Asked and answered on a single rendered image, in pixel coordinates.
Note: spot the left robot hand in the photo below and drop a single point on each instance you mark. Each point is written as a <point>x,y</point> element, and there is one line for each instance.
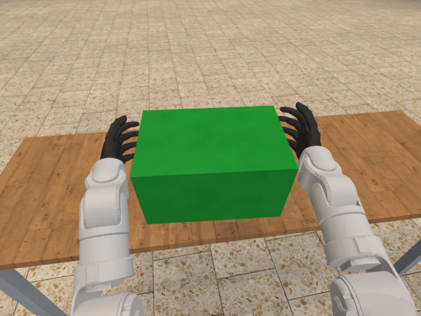
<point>113,147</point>

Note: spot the right robot forearm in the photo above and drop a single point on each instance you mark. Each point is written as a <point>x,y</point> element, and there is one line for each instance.
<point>350,242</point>

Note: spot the left robot forearm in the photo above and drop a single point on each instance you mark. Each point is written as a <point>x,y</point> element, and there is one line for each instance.
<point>103,230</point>

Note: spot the table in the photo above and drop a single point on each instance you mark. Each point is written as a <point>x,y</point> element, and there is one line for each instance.
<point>43,184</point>

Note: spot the right robot hand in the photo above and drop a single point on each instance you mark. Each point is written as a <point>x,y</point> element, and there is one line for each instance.
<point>306,133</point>

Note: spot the robot left upper arm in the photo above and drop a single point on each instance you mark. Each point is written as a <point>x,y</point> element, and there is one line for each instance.
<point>120,304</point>

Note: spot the robot right upper arm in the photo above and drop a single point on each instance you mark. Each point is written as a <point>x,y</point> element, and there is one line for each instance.
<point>369,294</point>

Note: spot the carton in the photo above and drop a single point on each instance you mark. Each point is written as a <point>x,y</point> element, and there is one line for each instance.
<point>212,164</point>

